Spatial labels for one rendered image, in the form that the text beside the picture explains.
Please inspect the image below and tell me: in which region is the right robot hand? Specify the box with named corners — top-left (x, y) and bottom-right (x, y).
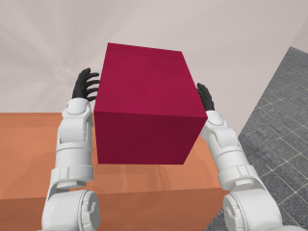
top-left (196, 83), bottom-right (215, 112)

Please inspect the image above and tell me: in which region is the robot left forearm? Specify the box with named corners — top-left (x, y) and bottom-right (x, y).
top-left (41, 97), bottom-right (93, 230)

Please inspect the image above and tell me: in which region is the carton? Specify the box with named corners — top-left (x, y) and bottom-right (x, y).
top-left (93, 42), bottom-right (208, 165)

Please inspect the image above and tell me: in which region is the robot right forearm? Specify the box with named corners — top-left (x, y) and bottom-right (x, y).
top-left (200, 110), bottom-right (282, 222)

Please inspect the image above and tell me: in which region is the robot right upper arm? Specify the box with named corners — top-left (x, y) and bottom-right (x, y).
top-left (222, 188), bottom-right (308, 231)

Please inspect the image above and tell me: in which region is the left robot hand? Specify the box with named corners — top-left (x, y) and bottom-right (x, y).
top-left (71, 67), bottom-right (100, 102)

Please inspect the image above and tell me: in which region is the robot left upper arm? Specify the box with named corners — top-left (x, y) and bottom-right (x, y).
top-left (37, 189), bottom-right (101, 231)

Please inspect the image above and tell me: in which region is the pedestal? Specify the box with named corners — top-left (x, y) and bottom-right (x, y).
top-left (0, 113), bottom-right (230, 231)

